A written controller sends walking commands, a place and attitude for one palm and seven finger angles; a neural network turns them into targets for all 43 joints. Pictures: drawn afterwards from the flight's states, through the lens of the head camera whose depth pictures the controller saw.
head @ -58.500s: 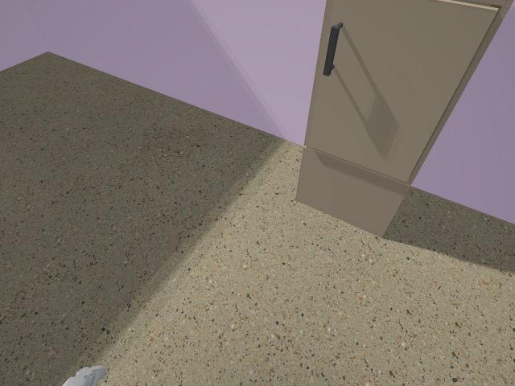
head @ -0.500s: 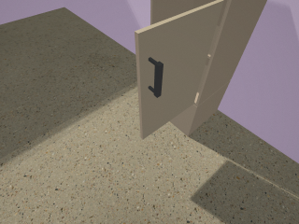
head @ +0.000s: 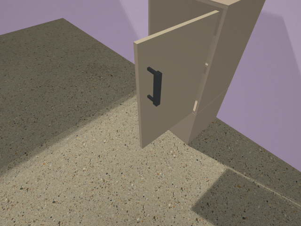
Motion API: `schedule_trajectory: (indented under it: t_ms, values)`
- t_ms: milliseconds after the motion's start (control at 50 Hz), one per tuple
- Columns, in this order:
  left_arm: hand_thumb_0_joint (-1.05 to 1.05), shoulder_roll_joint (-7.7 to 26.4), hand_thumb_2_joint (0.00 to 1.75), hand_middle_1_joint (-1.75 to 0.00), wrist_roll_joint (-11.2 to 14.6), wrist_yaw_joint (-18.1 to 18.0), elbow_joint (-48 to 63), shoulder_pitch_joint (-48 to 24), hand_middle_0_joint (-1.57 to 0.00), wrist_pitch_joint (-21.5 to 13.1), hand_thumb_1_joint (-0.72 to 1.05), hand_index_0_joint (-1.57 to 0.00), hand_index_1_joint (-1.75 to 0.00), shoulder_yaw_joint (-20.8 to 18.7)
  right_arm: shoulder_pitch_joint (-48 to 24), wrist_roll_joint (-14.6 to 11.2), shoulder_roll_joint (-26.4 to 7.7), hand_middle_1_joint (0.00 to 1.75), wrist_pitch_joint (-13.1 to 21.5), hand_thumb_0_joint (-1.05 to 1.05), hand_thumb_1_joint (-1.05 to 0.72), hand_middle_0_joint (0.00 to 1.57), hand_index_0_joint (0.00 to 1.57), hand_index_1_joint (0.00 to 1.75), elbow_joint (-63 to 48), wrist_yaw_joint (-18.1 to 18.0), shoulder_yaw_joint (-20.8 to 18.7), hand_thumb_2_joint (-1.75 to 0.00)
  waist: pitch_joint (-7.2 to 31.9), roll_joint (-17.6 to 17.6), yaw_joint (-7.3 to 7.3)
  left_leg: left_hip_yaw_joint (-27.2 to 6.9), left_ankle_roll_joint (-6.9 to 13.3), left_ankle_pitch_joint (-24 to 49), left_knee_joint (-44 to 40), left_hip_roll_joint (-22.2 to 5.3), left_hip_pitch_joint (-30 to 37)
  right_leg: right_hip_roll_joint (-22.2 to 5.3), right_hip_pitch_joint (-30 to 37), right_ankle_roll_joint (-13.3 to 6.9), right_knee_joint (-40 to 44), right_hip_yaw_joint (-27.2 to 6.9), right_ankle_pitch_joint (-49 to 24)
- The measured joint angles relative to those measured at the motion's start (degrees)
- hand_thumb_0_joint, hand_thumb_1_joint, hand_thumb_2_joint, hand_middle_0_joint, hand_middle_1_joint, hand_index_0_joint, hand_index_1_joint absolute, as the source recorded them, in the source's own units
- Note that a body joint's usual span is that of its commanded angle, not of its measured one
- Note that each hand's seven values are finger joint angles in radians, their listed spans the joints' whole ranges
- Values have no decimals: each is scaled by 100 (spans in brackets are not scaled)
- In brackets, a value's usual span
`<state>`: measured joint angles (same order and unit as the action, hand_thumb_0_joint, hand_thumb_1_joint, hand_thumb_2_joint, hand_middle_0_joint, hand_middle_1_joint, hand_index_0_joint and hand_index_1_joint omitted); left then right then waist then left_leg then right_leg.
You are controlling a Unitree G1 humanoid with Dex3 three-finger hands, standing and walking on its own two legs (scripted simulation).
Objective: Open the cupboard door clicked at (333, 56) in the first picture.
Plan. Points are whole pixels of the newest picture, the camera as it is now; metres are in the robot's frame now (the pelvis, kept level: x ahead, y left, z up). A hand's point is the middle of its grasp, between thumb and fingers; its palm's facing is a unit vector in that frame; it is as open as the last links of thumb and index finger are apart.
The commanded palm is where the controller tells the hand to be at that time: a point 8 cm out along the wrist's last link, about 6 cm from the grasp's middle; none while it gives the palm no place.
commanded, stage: let the arm hang, fingers relaxed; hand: left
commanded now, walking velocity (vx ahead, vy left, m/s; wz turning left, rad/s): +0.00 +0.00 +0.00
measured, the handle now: (153, 87) +0.57 +0.02 +0.05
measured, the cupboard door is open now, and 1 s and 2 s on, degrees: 88 88 88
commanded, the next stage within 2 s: look to check the result in 0.08 s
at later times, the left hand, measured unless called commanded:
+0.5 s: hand out of the picture +0.00 +0.16 -0.17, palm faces +0.05 -0.98 -0.18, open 7.4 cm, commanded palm none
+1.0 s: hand out of the picture +0.02 +0.16 -0.17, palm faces +0.05 -0.98 -0.17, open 7.4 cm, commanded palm none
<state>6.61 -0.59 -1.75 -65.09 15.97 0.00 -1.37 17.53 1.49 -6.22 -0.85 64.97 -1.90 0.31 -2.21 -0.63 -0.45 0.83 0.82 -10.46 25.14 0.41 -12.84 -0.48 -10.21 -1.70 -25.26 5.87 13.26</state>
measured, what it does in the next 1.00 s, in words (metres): stands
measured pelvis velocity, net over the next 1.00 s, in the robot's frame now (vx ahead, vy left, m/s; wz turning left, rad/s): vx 0.03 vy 0.00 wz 0.00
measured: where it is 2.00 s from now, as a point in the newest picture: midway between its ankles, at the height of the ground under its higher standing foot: outside the picture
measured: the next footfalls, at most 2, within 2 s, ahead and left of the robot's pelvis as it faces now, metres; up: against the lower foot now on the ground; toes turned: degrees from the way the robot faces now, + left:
none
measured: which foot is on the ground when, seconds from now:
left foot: down 0.00-1.00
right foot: down 0.00-1.00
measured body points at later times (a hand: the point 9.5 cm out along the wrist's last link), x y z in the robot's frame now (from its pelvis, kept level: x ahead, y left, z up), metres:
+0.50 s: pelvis +0.02 +0.00 +0.00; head +0.03 +0.00 +0.45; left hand +0.00 +0.22 -0.16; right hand +0.00 -0.21 -0.16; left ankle +0.04 +0.11 -0.74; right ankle +0.01 -0.10 -0.74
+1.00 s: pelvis +0.03 +0.00 +0.00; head +0.05 -0.01 +0.45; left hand +0.02 +0.21 -0.16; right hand +0.02 -0.21 -0.16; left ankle +0.04 +0.11 -0.74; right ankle +0.01 -0.10 -0.74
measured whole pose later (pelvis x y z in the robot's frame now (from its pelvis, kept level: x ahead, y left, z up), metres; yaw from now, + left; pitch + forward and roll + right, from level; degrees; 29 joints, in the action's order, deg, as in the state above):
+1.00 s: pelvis +0.03 +0.00 +0.00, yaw +0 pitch -1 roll +0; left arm 6.6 -0.4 -1.7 -65.8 16.1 -0.6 -0.9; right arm 15.3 1.2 -7.5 -0.2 66.3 -2.3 0.6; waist -3.3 -0.6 -0.2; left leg 1.0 0.8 -11.9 22.3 0.8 -9.5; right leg -0.6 -6.9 -1.3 -22.5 5.6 14.7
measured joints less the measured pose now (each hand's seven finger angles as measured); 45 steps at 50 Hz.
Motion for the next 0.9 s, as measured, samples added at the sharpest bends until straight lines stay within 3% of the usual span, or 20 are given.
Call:
schedule_trajectory:
  t_ms: [900]
  values:
    - [1, 0, 90, -30, 15, 5, -64, -3, -19, -64, 91, -20, -30, 43, -217, -30, -126, 30, 61, 0, -91, 20, 20, 30, 117, -28, 20, -90, -103, -4, 19, 28, 4, -126, -263, 32, 303, -15, 293, 39, 262, -39, 117]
